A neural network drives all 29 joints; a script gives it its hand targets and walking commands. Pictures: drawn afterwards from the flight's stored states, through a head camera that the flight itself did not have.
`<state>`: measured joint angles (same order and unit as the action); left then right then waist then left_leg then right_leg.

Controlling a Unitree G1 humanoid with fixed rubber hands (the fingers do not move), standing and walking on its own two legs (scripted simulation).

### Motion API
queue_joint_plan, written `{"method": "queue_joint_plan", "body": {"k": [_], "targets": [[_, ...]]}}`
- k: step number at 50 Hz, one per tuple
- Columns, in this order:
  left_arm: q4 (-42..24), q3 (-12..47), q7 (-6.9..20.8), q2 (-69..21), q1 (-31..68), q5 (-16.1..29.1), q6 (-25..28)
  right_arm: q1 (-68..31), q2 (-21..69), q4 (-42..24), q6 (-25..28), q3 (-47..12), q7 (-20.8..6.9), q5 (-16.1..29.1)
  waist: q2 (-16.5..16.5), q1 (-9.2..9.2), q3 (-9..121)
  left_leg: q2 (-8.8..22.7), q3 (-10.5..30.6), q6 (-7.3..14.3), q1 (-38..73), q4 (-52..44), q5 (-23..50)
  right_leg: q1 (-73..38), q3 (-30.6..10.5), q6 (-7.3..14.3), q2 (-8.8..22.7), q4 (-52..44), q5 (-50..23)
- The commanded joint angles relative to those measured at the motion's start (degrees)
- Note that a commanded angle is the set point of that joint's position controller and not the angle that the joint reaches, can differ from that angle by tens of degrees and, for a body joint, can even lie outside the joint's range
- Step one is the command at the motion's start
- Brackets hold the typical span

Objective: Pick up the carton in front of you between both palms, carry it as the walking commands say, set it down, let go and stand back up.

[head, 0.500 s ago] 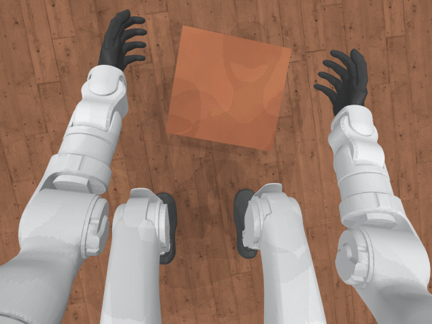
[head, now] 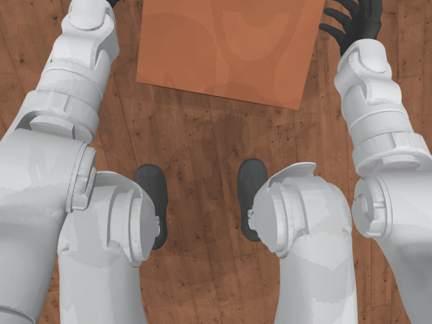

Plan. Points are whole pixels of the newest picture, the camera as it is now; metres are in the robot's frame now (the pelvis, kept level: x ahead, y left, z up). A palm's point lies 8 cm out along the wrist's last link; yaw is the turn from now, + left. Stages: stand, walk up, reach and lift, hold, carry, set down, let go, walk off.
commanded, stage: reach and lift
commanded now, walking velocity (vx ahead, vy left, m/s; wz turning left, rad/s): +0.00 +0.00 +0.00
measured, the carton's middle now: (223, 34) +0.51 -0.03 -0.24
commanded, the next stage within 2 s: none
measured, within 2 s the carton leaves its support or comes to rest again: leaves its support in 0.72 s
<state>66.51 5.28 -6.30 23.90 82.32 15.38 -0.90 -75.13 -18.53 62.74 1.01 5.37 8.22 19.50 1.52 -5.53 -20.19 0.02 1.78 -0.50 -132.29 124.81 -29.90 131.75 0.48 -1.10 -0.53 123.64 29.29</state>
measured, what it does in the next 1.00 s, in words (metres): stands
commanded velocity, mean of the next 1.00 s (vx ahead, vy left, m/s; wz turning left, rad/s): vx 0.00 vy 0.00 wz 0.00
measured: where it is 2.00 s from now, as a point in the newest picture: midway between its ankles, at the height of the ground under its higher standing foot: (204, 217)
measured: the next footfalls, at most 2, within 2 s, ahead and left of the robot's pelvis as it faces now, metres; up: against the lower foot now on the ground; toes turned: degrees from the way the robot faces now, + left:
none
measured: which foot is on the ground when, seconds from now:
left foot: down 0.00-1.00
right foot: down 0.00-1.00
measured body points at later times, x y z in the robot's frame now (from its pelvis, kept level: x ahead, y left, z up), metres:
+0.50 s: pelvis +0.00 +0.00 +0.01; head +0.37 +0.01 +0.27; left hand +0.56 +0.11 -0.18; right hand +0.52 -0.19 -0.17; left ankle +0.12 +0.12 -0.33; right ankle +0.13 -0.12 -0.33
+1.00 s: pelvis +0.00 +0.00 +0.04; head +0.28 +0.01 +0.39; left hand +0.53 +0.13 -0.05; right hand +0.50 -0.17 -0.05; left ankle +0.12 +0.12 -0.33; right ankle +0.13 -0.12 -0.33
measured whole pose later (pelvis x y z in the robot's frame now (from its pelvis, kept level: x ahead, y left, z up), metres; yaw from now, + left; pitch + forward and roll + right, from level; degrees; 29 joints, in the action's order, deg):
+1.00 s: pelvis +0.00 +0.00 +0.04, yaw +2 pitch +39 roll -1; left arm 53.0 -13.8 -6.9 7.7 67.2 -2.1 -14.2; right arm -60.5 -4.5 45.6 -14.2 22.5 7.9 1.0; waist -0.5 -3.8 1.7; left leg -2.8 1.8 -1.3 -127.1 118.3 -30.3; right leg 126.2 -1.3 -2.2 -1.4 118.0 30.9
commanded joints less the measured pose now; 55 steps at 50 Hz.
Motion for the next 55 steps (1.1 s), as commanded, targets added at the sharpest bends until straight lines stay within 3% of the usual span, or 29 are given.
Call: {"method": "queue_joint_plan", "body": {"k": [1, 10, 17, 20, 22, 23, 26, 31, 34, 39, 42, 44, 50, 52, 55], "targets": [[-8.91, -1.38, -0.61, 4.84, 15.08, -1.09, 1.31, -9.34, -2.93, -6.67, 1.23, -0.12, -0.20, 0.99, -8.82, 0.21, 78.28, -0.97, -2.17, 0.02, 41.46, -7.69, 14.80, -36.19, 1.67, -1.92, -1.15, -9.62, -18.72], [-2.58, -4.24, 0.39, 1.47, 9.89, -2.84, 1.56, -6.70, -2.18, -4.02, 1.73, 2.96, 0.16, -4.77, -4.79, -1.36, 65.18, -1.78, -0.93, 0.13, 30.64, -8.97, 11.06, -30.83, 1.16, -2.12, -1.31, -10.50, -15.95], [-2.98, -0.68, -0.35, -4.52, 13.77, -1.81, 2.76, -11.05, 4.50, -5.24, 2.63, -1.79, 0.13, -2.11, -4.90, -0.38, 66.94, -2.63, -0.95, 0.35, 32.89, -10.21, 11.01, -31.84, 1.27, -2.10, -1.99, -11.18, -15.26], [-2.52, -1.17, -1.08, -5.60, 15.32, -3.36, 3.34, -12.13, 7.15, -3.29, 2.73, -2.08, 0.28, -2.11, -5.05, 0.68, 66.81, -3.05, -1.24, 0.57, 33.60, -10.53, 10.75, -32.07, 1.23, -2.24, -2.66, -11.45, -14.26], [-2.03, 1.21, -0.64, -11.38, 17.09, -3.01, 3.56, -13.67, 11.04, -2.67, 2.94, -3.36, -0.06, -2.39, -5.57, -0.36, 66.48, -3.50, -1.22, 0.68, 34.01, -10.73, 10.19, -31.68, 1.49, -2.14, -3.38, -11.76, -13.49], [-3.10, 3.28, 0.08, -17.07, 19.34, -2.22, 3.71, -16.40, 16.27, -3.31, 3.03, -5.24, -0.92, -2.19, -5.83, -0.01, 66.62, -3.83, -0.89, 0.87, 34.32, -10.88, 10.83, -31.07, 1.58, -1.91, -3.59, -11.56, -13.76], [-2.88, 6.82, 4.31, -37.66, 26.18, -3.06, 2.65, -27.37, 35.19, -4.13, 1.86, -8.82, -5.81, -3.38, -6.32, 0.57, 65.49, -5.19, -0.52, 1.31, 33.29, -10.29, 11.29, -29.09, 2.23, -1.68, -4.74, -10.46, -13.55], [-5.31, 4.98, 9.09, -54.56, 29.01, -6.12, -0.11, -35.92, 49.63, -9.49, -1.55, -9.28, -11.90, -6.22, -7.15, 0.72, 67.23, -7.10, -2.78, 1.47, 34.40, -9.02, 11.39, -27.74, 3.98, -1.33, -6.12, -8.78, -12.39], [-10.56, 6.63, 9.59, -61.17, 30.75, -4.47, -0.87, -37.94, 55.84, -14.74, -2.66, -12.07, -13.15, -3.58, -6.77, 0.40, 78.12, -7.86, -4.00, 1.65, 39.49, -8.10, 15.46, -32.65, 4.81, -1.18, -6.77, -8.10, -16.79], [-26.20, 12.23, 9.19, -70.42, 32.74, -1.51, -3.55, -37.47, 63.47, -27.77, -6.22, -17.26, -13.13, -1.03, -6.74, -1.06, 100.38, -8.82, -5.85, 0.98, 50.72, -8.05, 21.76, -43.27, 6.21, -1.35, -7.87, -8.68, -23.87], [-30.24, 11.65, 9.81, -74.85, 27.97, -3.53, -6.79, -37.15, 65.39, -35.13, -9.11, -17.93, -14.26, -3.25, -5.48, -0.92, 103.42, -9.64, -5.95, 1.08, 51.99, -10.01, 20.71, -44.37, 6.39, -1.54, -8.42, -11.05, -21.69], [-29.24, 9.53, 11.02, -77.83, 23.99, -6.43, -9.23, -34.89, 67.32, -35.56, -11.30, -17.37, -15.44, -6.00, -4.90, -0.60, 98.35, -10.11, -5.85, 1.19, 48.14, -12.26, 16.71, -41.85, 6.19, -1.34, -8.53, -12.96, -17.89], [-17.99, -2.18, 14.64, -80.79, 14.95, -16.37, -14.63, -23.11, 71.58, -22.97, -17.36, -6.72, -18.14, -18.50, -6.47, -1.46, 76.99, -10.45, -5.30, 0.55, 34.75, -20.86, 2.46, -32.78, 4.97, 0.04, -8.25, -20.75, -4.73], [-16.66, -4.59, 15.22, -80.78, 15.09, -18.24, -15.35, -21.08, 71.26, -20.23, -18.22, -2.82, -18.75, -21.81, -7.51, -2.59, 75.32, -10.49, -4.76, 0.39, 34.48, -23.53, 1.05, -32.94, 4.75, 0.54, -8.27, -23.02, -3.56], [-16.32, -6.74, 15.21, -80.82, 14.74, -20.31, -15.59, -21.27, 72.35, -19.98, -18.77, -1.39, -19.32, -23.59, -7.83, -1.40, 77.10, -10.61, -4.58, 0.38, 36.99, -26.74, 1.79, -35.30, 4.49, 0.59, -8.38, -25.74, -4.12]]}}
